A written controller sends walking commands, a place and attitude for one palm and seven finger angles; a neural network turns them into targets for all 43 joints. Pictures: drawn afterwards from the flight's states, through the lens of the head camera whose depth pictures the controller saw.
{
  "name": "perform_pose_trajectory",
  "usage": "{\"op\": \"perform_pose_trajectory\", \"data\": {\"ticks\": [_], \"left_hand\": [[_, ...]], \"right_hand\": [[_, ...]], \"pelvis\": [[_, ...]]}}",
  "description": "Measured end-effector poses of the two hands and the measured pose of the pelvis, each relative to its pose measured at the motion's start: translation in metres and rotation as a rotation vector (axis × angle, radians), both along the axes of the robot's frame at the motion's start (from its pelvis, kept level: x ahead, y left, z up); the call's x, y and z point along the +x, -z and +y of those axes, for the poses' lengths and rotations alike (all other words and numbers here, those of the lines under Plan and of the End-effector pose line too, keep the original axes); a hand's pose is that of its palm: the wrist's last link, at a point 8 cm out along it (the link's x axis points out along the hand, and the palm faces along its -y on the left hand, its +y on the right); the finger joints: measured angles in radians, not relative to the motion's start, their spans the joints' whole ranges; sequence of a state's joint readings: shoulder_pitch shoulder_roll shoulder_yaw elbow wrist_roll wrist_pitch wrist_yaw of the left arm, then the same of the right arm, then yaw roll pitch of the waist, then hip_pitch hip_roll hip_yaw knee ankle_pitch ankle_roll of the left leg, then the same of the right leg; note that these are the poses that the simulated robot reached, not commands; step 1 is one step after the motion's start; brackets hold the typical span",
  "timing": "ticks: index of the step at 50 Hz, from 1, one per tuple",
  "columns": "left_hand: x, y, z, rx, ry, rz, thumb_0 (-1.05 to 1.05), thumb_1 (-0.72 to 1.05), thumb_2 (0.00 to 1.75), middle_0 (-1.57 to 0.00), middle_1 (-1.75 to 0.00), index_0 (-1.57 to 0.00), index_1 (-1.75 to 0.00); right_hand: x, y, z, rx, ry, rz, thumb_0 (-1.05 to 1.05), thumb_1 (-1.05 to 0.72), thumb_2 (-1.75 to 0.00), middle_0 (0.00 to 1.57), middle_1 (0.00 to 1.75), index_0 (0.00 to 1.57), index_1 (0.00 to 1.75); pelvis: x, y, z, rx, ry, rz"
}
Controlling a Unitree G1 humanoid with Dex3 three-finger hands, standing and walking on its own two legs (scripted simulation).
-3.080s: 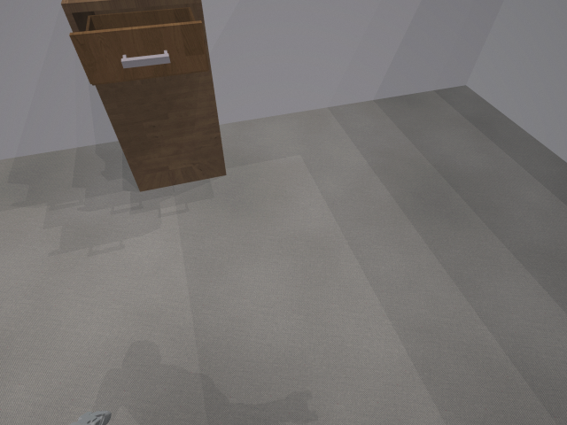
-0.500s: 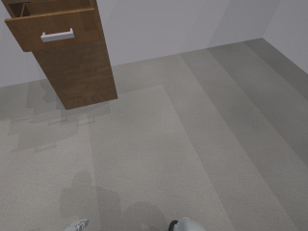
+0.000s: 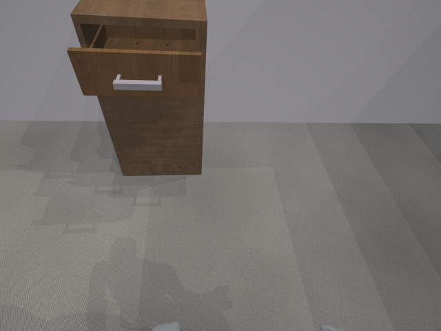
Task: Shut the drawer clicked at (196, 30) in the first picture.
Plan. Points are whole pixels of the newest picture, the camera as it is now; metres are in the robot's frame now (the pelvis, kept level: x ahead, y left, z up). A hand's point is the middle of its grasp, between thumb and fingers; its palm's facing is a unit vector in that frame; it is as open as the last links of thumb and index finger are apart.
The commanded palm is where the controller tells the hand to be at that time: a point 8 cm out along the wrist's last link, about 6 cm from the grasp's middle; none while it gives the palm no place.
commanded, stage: turn to face it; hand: left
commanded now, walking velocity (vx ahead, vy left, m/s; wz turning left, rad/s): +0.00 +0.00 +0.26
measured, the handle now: (138, 81) +0.78 +0.32 -0.01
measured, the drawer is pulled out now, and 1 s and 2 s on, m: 0.17 0.17 0.17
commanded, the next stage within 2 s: take the last steps up to it in 0.30 s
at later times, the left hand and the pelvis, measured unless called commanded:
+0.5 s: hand (155, 313) +0.17 +0.14 -0.14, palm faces +0.15 -0.96 -0.25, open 7.3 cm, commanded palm none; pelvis +0.13 -0.05 +0.02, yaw +8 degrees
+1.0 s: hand out of the picture +0.13 +0.19 -0.16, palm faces +0.24 -0.96 -0.15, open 7.4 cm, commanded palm none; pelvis +0.20 +0.03 +0.03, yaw +10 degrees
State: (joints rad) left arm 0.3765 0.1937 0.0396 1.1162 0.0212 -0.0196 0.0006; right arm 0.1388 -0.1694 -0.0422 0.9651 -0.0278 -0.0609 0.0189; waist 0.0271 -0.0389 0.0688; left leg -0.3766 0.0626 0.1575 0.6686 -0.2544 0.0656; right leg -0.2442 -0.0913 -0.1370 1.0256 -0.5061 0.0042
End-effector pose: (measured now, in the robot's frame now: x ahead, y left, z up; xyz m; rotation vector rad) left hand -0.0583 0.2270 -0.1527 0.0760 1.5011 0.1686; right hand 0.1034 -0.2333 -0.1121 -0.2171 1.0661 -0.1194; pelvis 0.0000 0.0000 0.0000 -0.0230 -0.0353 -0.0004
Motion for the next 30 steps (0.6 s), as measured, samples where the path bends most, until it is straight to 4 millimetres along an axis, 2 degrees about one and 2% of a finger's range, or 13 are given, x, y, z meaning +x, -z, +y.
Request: {"op": "perform_pose_trajectory", "data": {"ticks": [3,9,14,18,21,24,27,30], "left_hand": [[0.033,-0.010,0.003,0.005,0.001,-0.022,0.01,0.91,0.90,-0.20,-0.30,-0.20,-0.29],[0.111,-0.026,-0.003,0.028,0.006,-0.128,0.01,0.91,0.90,-0.20,-0.30,-0.19,-0.29],[0.168,-0.030,-0.014,0.069,0.015,-0.190,0.01,0.93,0.90,-0.20,-0.30,-0.20,-0.29],[0.202,-0.029,-0.027,0.110,0.024,-0.242,0.01,0.92,0.90,-0.20,-0.30,-0.20,-0.29],[0.214,-0.035,-0.038,0.114,0.011,-0.268,0.01,0.92,0.90,-0.20,-0.30,-0.20,-0.29],[0.217,-0.042,-0.041,0.127,-0.023,-0.283,0.00,0.93,0.90,-0.20,-0.30,-0.20,-0.29],[0.212,-0.045,-0.041,0.129,-0.052,-0.284,0.00,0.94,0.90,-0.20,-0.30,-0.20,-0.30],[0.197,-0.045,-0.039,0.118,-0.087,-0.262,0.00,0.94,0.90,-0.20,-0.30,-0.20,-0.30]], "right_hand": [[-0.002,0.000,0.008,0.012,0.031,0.066,0.00,-0.92,-0.90,0.20,0.30,0.20,0.30],[-0.011,0.000,-0.002,0.007,0.066,0.213,-0.01,-0.96,-0.89,0.20,0.30,0.20,0.30],[-0.013,0.015,-0.009,0.053,0.082,0.315,0.00,-0.93,-0.90,0.20,0.30,0.20,0.30],[-0.001,0.036,-0.019,0.097,0.085,0.362,0.00,-0.92,-0.90,0.20,0.30,0.20,0.30],[0.018,0.037,-0.026,0.103,0.064,0.370,0.00,-0.92,-0.90,0.20,0.30,0.20,0.30],[0.042,0.032,-0.030,0.099,0.028,0.344,0.01,-0.92,-0.90,0.20,0.30,0.20,0.30],[0.068,0.025,-0.033,0.091,-0.011,0.304,0.01,-0.92,-0.90,0.20,0.30,0.20,0.30],[0.092,0.018,-0.036,0.069,-0.048,0.269,0.01,-0.93,-0.90,0.20,0.30,0.20,0.30]], "pelvis": [[0.021,-0.010,0.002,0.011,-0.007,0.003],[0.061,-0.021,-0.002,0.023,-0.037,0.016],[0.090,-0.017,-0.020,0.041,-0.060,0.010],[0.113,-0.006,-0.038,0.051,-0.078,0.004],[0.121,-0.008,-0.045,0.041,-0.112,0.003],[0.126,-0.014,-0.049,0.039,-0.131,0.004],[0.131,-0.018,-0.050,0.038,-0.148,0.009],[0.136,-0.021,-0.047,0.035,-0.163,0.013]]}}
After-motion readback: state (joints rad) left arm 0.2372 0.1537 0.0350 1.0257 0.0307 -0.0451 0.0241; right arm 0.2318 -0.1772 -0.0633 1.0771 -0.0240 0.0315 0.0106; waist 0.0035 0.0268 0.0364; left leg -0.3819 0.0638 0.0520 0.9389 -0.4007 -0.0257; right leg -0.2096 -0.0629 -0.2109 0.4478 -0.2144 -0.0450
